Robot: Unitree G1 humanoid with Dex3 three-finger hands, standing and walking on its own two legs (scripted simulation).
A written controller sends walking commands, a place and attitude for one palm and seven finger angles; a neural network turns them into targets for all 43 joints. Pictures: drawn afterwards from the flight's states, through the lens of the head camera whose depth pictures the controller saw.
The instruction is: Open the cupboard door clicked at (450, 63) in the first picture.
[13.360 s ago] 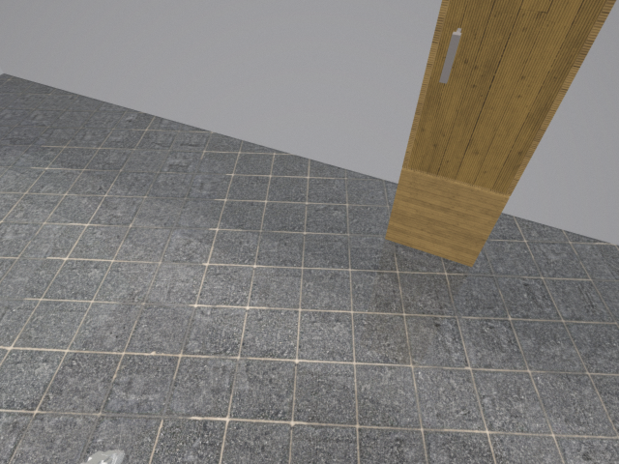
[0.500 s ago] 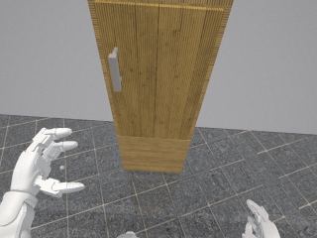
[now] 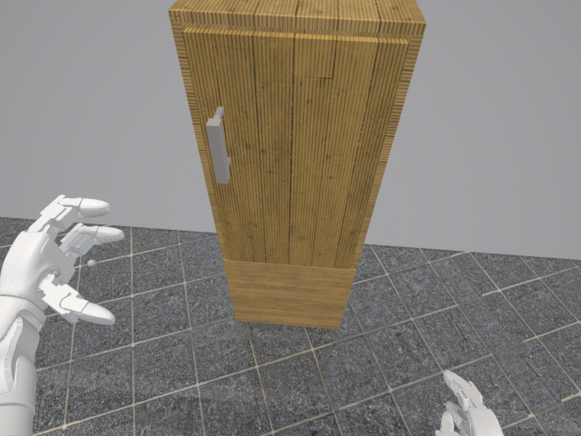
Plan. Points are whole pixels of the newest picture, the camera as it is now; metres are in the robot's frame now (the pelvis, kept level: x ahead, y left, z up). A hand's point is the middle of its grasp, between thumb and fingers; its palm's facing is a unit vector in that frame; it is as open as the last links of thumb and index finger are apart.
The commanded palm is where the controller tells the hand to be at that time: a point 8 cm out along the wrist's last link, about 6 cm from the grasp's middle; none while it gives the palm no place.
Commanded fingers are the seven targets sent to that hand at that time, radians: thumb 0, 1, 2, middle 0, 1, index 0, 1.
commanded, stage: raise the hand with hooked fingers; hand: left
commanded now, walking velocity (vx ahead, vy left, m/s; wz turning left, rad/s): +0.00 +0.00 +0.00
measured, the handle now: (221, 145) +0.57 +0.17 +0.08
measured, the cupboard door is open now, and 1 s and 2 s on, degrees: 0 0 0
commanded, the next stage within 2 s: move the hooked fingers beside the handle in 0.48 s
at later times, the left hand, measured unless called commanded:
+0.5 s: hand (108, 263) +0.29 +0.25 +0.11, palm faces +0.01 -1.00 -0.03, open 14.0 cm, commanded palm +0.26 +0.30 +0.11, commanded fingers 0.00 -0.50 0.30 -0.30 -1.20 -0.30 -1.20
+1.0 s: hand (127, 226) +0.35 +0.26 +0.11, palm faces +0.00 -1.00 +0.00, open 14.0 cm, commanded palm +0.33 +0.30 +0.10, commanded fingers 0.00 -0.50 0.30 -0.30 -1.20 -0.30 -1.20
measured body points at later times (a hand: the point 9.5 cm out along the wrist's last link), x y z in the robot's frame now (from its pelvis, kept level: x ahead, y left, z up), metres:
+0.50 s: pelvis +0.00 -0.01 +0.00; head +0.00 -0.02 +0.45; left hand +0.28 +0.31 +0.12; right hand +0.15 -0.26 -0.08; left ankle +0.04 +0.10 -0.72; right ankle -0.01 -0.12 -0.72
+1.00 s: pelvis -0.01 -0.01 +0.00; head +0.02 -0.01 +0.45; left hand +0.34 +0.31 +0.11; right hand +0.12 -0.27 -0.09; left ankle +0.04 +0.10 -0.72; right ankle -0.01 -0.12 -0.72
